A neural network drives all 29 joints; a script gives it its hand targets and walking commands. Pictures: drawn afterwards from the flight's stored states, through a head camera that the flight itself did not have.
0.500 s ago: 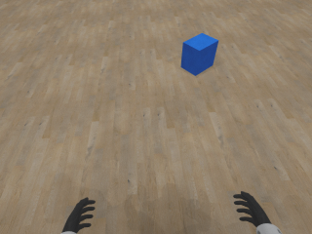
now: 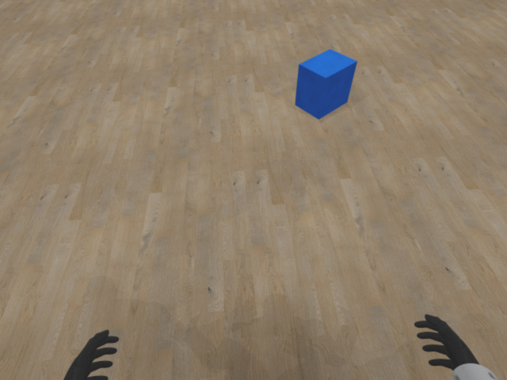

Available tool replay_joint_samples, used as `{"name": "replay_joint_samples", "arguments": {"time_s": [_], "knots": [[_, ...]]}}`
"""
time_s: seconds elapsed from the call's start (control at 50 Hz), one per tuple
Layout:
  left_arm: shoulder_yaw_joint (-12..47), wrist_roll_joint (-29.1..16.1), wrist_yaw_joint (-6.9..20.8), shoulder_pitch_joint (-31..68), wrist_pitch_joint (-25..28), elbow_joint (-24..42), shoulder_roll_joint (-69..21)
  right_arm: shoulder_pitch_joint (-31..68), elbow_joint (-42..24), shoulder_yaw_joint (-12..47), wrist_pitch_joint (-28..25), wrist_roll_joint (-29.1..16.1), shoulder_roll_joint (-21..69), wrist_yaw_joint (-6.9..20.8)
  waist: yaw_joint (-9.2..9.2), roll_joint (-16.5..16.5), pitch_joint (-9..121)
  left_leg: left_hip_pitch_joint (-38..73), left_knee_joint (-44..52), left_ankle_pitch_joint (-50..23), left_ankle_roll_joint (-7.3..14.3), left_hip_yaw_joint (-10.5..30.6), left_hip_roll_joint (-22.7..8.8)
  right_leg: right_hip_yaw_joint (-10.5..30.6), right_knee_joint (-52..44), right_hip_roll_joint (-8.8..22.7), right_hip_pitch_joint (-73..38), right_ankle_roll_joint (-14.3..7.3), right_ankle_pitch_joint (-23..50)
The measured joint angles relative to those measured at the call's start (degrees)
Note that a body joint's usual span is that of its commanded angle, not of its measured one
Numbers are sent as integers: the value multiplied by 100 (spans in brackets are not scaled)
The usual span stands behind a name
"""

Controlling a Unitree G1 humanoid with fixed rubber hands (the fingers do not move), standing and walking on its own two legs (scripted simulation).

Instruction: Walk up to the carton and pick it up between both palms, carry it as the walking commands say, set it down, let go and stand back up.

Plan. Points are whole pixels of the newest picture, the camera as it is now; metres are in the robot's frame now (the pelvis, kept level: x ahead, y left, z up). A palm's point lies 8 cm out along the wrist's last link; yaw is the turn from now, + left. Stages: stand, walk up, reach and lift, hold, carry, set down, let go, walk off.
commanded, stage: stand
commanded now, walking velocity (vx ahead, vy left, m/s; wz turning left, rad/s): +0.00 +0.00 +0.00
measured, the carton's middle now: (324, 84) +1.82 -0.46 -0.61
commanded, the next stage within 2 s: walk up in 1.86 s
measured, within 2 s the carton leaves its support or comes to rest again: neither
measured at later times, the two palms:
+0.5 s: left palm out of the picture +0.12 +0.30 -0.07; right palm out of the picture +0.12 -0.30 -0.07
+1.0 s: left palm out of the picture +0.10 +0.31 -0.08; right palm out of the picture +0.10 -0.31 -0.08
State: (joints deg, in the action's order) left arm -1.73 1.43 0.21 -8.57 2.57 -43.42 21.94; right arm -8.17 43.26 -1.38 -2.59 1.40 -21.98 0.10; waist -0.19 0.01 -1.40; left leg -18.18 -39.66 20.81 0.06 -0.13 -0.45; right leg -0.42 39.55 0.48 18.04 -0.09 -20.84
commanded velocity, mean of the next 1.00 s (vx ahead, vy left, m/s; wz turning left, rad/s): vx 0.00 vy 0.00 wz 0.00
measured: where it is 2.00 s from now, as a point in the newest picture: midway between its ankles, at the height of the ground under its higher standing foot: outside the picture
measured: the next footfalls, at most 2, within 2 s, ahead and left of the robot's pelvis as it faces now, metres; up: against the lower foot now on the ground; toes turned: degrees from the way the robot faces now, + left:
none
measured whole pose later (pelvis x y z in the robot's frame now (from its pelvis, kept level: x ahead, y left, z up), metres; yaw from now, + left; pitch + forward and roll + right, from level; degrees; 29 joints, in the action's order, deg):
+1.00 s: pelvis +0.00 +0.00 +0.03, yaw +0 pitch -2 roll +0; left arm -0.1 0.8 0.1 -5.1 1.4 -60.3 22.6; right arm -4.9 60.2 -0.1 -1.4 0.8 -22.6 0.1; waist -0.2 0.0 -2.3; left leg -7.7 -20.5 10.6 -0.3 -0.3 -0.4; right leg -0.3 20.6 0.4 7.7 0.2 -10.7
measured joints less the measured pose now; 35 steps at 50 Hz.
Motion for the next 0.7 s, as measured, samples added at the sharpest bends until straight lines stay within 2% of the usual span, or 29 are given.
{"name": "replay_joint_samples", "arguments": {"time_s": [0.7], "knots": [[156, -61, 5, 356, -85, -1444, 56, 323, 1442, 138, 87, -58, -49, 11, -1, -1, -91, 958, 1691, -898, -25, -17, 5, 4, -1672, -1, -946, 27, 891]]}}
